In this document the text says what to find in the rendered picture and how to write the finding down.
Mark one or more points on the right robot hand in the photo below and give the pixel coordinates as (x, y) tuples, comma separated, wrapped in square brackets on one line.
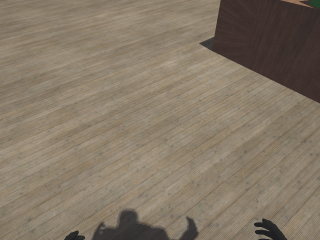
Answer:
[(273, 232)]

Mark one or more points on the left robot hand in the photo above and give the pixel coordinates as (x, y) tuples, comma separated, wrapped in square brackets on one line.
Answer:
[(74, 236)]

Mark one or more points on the pedestal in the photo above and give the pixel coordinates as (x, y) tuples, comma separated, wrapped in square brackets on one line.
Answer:
[(278, 39)]

